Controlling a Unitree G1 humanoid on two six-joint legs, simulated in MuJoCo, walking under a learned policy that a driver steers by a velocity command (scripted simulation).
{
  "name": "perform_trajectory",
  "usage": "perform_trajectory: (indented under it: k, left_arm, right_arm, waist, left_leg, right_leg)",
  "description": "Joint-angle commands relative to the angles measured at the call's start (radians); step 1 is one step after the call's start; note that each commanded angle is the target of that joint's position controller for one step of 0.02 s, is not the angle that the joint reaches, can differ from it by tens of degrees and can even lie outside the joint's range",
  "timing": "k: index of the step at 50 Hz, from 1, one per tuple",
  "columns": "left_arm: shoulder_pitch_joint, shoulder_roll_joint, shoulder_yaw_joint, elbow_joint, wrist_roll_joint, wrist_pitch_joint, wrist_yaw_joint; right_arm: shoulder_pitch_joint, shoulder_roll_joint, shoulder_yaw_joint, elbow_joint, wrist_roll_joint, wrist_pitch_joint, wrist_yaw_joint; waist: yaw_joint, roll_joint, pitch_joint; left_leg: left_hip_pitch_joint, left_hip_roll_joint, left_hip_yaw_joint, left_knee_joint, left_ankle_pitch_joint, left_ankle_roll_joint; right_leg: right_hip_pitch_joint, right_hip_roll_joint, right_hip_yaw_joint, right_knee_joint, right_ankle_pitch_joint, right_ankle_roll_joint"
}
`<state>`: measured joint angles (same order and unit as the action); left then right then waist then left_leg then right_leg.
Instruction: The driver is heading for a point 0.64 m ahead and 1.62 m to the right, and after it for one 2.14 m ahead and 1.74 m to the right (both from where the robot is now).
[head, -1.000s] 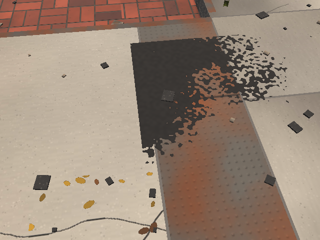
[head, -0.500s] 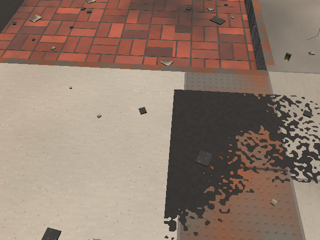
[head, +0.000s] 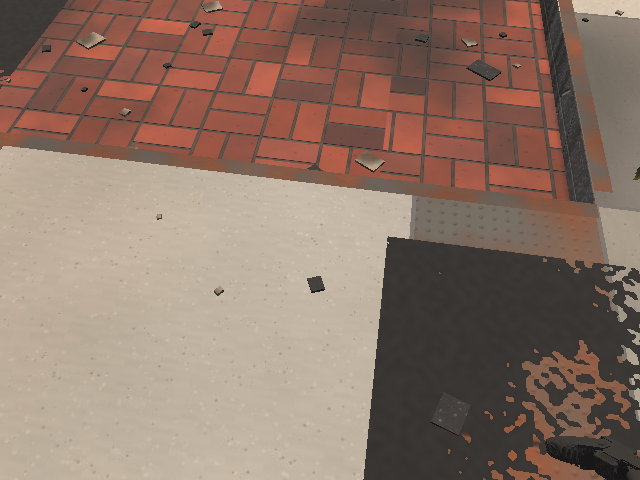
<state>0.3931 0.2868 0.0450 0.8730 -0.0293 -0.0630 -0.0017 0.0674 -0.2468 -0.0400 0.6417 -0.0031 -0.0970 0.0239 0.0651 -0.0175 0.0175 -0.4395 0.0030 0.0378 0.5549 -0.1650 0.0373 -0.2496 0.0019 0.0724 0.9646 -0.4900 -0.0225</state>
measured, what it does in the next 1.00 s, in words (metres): walks ahead, turning right: right foot, then left foot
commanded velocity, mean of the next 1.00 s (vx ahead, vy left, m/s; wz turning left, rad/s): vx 0.50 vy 0.00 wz -0.53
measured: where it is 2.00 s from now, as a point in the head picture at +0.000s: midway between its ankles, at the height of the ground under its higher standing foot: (569, 319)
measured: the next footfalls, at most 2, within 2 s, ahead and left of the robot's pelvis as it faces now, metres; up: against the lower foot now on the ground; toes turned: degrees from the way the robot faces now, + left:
right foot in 0.46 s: +0.37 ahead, -0.18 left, +0.00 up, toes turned -18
left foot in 0.96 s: +0.70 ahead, -0.11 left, +0.00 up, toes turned -36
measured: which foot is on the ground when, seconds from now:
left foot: down 0.00-0.48, up 0.50-0.94, down 0.96-1.00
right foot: up 0.00-0.44, down 0.46-0.96, up 0.98-1.00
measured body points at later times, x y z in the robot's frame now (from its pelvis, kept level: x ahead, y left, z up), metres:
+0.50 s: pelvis +0.25 -0.06 -0.02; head +0.29 -0.08 +0.43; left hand +0.52 +0.12 -0.10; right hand +0.21 -0.35 -0.14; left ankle +0.09 +0.11 -0.69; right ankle +0.33 -0.17 -0.73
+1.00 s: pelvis +0.53 -0.13 -0.01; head +0.55 -0.14 +0.44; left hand +0.73 +0.09 -0.12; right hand +0.58 -0.46 -0.07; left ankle +0.67 -0.09 -0.73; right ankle +0.34 -0.16 -0.69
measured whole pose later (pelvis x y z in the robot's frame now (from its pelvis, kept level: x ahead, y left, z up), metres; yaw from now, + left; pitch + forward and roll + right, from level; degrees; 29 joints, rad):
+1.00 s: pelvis +0.53 -0.13 -0.01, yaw -34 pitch +3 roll +1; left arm 0.37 0.30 0.08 0.73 -0.03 -0.03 0.02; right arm 0.06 -0.27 -0.05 0.69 -0.01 -0.13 0.02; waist 0.06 -0.03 0.00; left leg -0.46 -0.04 -0.01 0.54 -0.13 0.02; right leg -0.20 0.09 0.22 0.85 -0.52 -0.05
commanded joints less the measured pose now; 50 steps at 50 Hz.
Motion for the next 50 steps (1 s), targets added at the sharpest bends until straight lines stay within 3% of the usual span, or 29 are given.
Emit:
perform_trajectory:
  k: [1, 2, 3, 6, 9, 13, 18, 20, 21, 22, 23, 24, 25, 26, 27, 28, 29, 30, 33, 38, 42, 45, 46, 47, 48, 49, 50]
  left_arm:
    - [-0.07, 0.127, 0.03, -0.105, -0.009, -0.023, 0.006]
    - [-0.082, 0.115, 0.035, -0.107, 0.002, -0.014, 0.006]
    - [-0.062, 0.095, 0.035, -0.104, 0.0, -0.001, 0.004]
    - [-0.072, 0.055, 0.033, -0.114, -0.001, 0.025, 0.003]
    - [-0.136, 0.045, 0.032, -0.143, 0.005, 0.029, -0.001]
    - [-0.263, 0.024, 0.019, -0.186, 0.01, 0.021, -0.028]
    - [-0.391, 0.028, 0.015, -0.263, 0.007, 0.022, -0.057]
    - [-0.371, 0.052, 0.028, -0.279, 0.008, 0.025, -0.063]
    - [-0.319, 0.074, 0.04, -0.275, 0.008, 0.029, -0.062]
    - [-0.201, 0.111, 0.063, -0.249, 0.005, 0.031, -0.059]
    - [-0.031, 0.175, 0.099, -0.205, 0.005, 0.036, -0.044]
    - [0.054, 0.283, 0.127, -0.185, 0.002, 0.044, -0.021]
    - [0.014, 0.32, 0.12, -0.225, 0.007, 0.026, -0.028]
    - [0.017, 0.225, 0.093, -0.226, 0.012, 0.013, -0.036]
    - [-0.017, 0.183, 0.081, -0.22, 0.012, 0.003, -0.036]
    - [-0.088, 0.156, 0.072, -0.229, 0.009, 0.0, -0.034]
    - [-0.143, 0.12, 0.061, -0.244, 0.015, -0.001, -0.03]
    - [-0.17, 0.109, 0.055, -0.261, 0.024, -0.001, -0.026]
    - [-0.156, 0.136, 0.062, -0.255, 0.02, -0.008, -0.01]
    - [-0.085, 0.156, 0.068, -0.226, 0.009, 0.003, 0.014]
    - [-0.028, 0.158, 0.07, -0.2, 0.0, 0.013, 0.017]
    - [-0.038, 0.152, 0.071, -0.199, 0.003, 0.022, 0.023]
    - [-0.055, 0.142, 0.069, -0.205, 0.004, 0.026, 0.023]
    - [-0.063, 0.108, 0.057, -0.213, 0.008, 0.025, 0.02]
    - [-0.056, 0.049, 0.034, -0.232, 0.023, 0.023, 0.018]
    - [0.09, 0.001, 0.019, -0.26, -0.008, 0.014, 0.018]
    - [0.085, 0.109, 0.035, -0.232, -0.018, 0.013, 0.022]
  right_arm:
    - [0.229, -0.126, -0.044, 0.02, 0.003, 0.0, -0.006]
    - [0.181, -0.1, -0.038, 0.023, -0.001, -0.004, -0.002]
    - [0.155, -0.093, -0.038, 0.03, -0.008, -0.011, -0.002]
    - [0.139, -0.105, -0.049, 0.061, -0.01, -0.03, -0.007]
    - [0.164, -0.128, -0.058, 0.093, -0.014, -0.028, -0.02]
    - [0.191, -0.163, -0.066, 0.118, -0.007, -0.015, -0.032]
    - [0.256, -0.202, -0.08, 0.16, 0.017, 0.018, -0.037]
    - [0.241, -0.228, -0.086, 0.16, 0.023, 0.032, -0.041]
    - [0.233, -0.245, -0.09, 0.157, 0.027, 0.039, -0.045]
    - [0.217, -0.253, -0.091, 0.153, 0.031, 0.048, -0.048]
    - [0.214, -0.237, -0.082, 0.148, 0.031, 0.049, -0.052]
    - [0.255, -0.137, -0.051, 0.112, -0.008, 0.037, -0.05]
    - [0.281, -0.079, -0.022, 0.067, -0.006, -0.003, -0.037]
    - [0.157, -0.172, -0.044, 0.048, 0.033, -0.032, -0.022]
    - [0.112, -0.172, -0.041, 0.031, 0.047, -0.047, -0.018]
    - [0.113, -0.16, -0.04, 0.044, 0.026, -0.051, -0.026]
    - [0.123, -0.175, -0.05, 0.054, 0.004, -0.044, -0.032]
    - [0.141, -0.176, -0.054, 0.057, -0.002, -0.03, -0.03]
    - [0.132, -0.139, -0.047, 0.048, -0.014, -0.002, -0.031]
    - [-0.058, -0.094, -0.024, 0.0, -0.007, -0.004, -0.022]
    - [-0.135, -0.121, -0.03, -0.028, 0.009, -0.02, -0.003]
    - [-0.092, -0.156, -0.047, -0.024, 0.014, -0.034, 0.003]
    - [-0.029, -0.164, -0.055, -0.007, 0.014, -0.039, 0.001]
    - [0.068, -0.191, -0.07, 0.014, 0.004, -0.045, -0.006]
    - [0.215, -0.245, -0.084, 0.025, -0.012, -0.047, -0.014]
    - [0.299, -0.319, -0.102, 0.061, -0.022, -0.033, -0.01]
    - [0.279, -0.224, -0.083, 0.049, 0.006, -0.029, -0.004]
  waist:
    - [-0.129, 0.108, -0.118]
    - [-0.101, 0.111, -0.068]
    - [-0.074, 0.132, -0.052]
    - [-0.048, 0.102, -0.018]
    - [-0.058, 0.074, 0.005]
    - [-0.103, 0.058, 0.041]
    - [-0.14, 0.059, 0.08]
    - [-0.107, 0.09, 0.043]
    - [-0.072, 0.112, 0.0]
    - [-0.001, 0.111, -0.064]
    - [0.084, 0.079, -0.152]
    - [0.064, -0.131, -0.228]
    - [-0.003, -0.233, -0.383]
    - [0.061, -0.094, -0.338]
    - [0.04, -0.074, -0.209]
    - [-0.013, 0.011, -0.133]
    - [-0.049, 0.001, -0.096]
    - [-0.076, -0.018, -0.085]
    - [-0.089, -0.015, -0.066]
    - [-0.019, -0.059, -0.024]
    - [0.009, -0.075, -0.015]
    - [-0.025, -0.111, -0.022]
    - [-0.062, -0.121, -0.039]
    - [-0.11, -0.108, -0.101]
    - [-0.167, 0.004, -0.24]
    - [-0.1, 0.351, -0.349]
    - [-0.122, 0.264, -0.283]
  left_leg:
    - [0.505, 0.324, -0.419, -0.284, -0.091, 0.165]
    - [0.415, 0.288, -0.336, -0.321, -0.028, 0.157]
    - [0.351, 0.268, -0.27, -0.356, 0.017, 0.149]
    - [0.289, 0.259, -0.14, -0.407, 0.17, 0.157]
    - [0.32, 0.257, -0.044, -0.418, 0.249, 0.157]
    - [0.351, 0.244, 0.068, -0.427, 0.249, 0.131]
    - [0.508, 0.293, 0.126, -0.364, 0.331, 0.107]
    - [0.543, 0.296, 0.158, -0.262, 0.607, 0.084]
    - [0.549, 0.291, 0.171, -0.168, 0.78, 0.073]
    - [0.521, 0.27, 0.192, -0.001, 0.881, 0.055]
    - [0.387, 0.227, 0.211, 0.237, 0.786, 0.016]
    - [0.029, 0.132, 0.208, 0.591, 0.153, -0.04]
    - [-0.262, -0.055, -0.022, 0.846, -0.445, -0.071]
    - [-0.373, 0.004, -0.142, 0.873, -0.381, -0.049]
    - [-0.397, 0.044, -0.126, 0.81, -0.294, -0.026]
    - [-0.341, 0.088, -0.124, 0.717, -0.222, -0.024]
    - [-0.27, 0.114, -0.124, 0.64, -0.179, -0.031]
    - [-0.211, 0.125, -0.127, 0.611, -0.149, -0.038]
    - [-0.177, 0.109, -0.099, 0.493, -0.081, -0.083]
    - [-0.132, 0.042, -0.088, 0.12, 0.208, -0.109]
    - [-0.076, 0.005, -0.11, -0.018, 0.234, -0.091]
    - [-0.01, -0.002, -0.121, -0.066, 0.115, -0.054]
    - [0.074, -0.008, -0.104, -0.101, 0.107, -0.033]
    - [0.237, 0.02, -0.113, -0.118, 0.109, -0.001]
    - [0.493, 0.19, -0.275, -0.103, 0.058, 0.062]
    - [0.791, 0.406, -0.748, -0.198, -0.166, 0.23]
    - [0.758, 0.421, -0.838, -0.247, -0.395, 0.222]
  right_leg:
    - [-0.503, -0.09, 0.04, 0.279, 0.109, -0.004]
    - [-0.473, -0.113, 0.039, 0.236, 0.163, 0.003]
    - [-0.421, -0.133, 0.042, 0.218, 0.203, 0.008]
    - [-0.418, -0.139, 0.043, 0.188, 0.276, 0.025]
    - [-0.479, -0.136, 0.053, 0.071, 0.397, 0.037]
    - [-0.449, -0.122, -0.019, -0.156, 0.549, 0.022]
    - [-0.476, -0.1, -0.093, -0.294, 0.449, -0.027]
    - [-0.387, -0.049, -0.148, -0.313, 0.35, -0.063]
    - [-0.301, -0.009, -0.18, -0.31, 0.296, -0.085]
    - [-0.145, 0.039, -0.202, -0.345, 0.291, -0.115]
    - [0.129, 0.067, -0.171, -0.41, 0.356, -0.156]
    - [0.445, -0.154, 0.199, -0.433, 0.363, -0.251]
    - [0.642, -0.345, 0.765, -0.616, 0.197, -0.433]
    - [0.624, -0.327, 0.695, -0.675, 0.182, -0.372]
    - [0.496, -0.291, 0.54, -0.671, 0.239, -0.332]
    - [0.341, -0.241, 0.425, -0.67, 0.332, -0.292]
    - [0.225, -0.207, 0.347, -0.684, 0.433, -0.273]
    - [0.151, -0.185, 0.315, -0.708, 0.482, -0.27]
    - [0.047, -0.153, 0.239, -0.737, 0.607, -0.28]
    - [-0.001, -0.084, 0.176, -0.721, 0.487, -0.212]
    - [0.051, -0.118, 0.263, -0.661, 0.398, -0.194]
    - [0.117, -0.145, 0.349, -0.575, 0.404, -0.172]
    - [0.111, -0.129, 0.353, -0.53, 0.429, -0.156]
    - [0.077, -0.079, 0.32, -0.415, 0.467, -0.125]
    - [-0.043, -0.014, 0.234, -0.138, 0.334, -0.087]
    - [-0.404, 0.118, 0.11, 0.18, -0.104, -0.02]
    - [-0.538, 0.032, 0.131, 0.32, -0.082, -0.005]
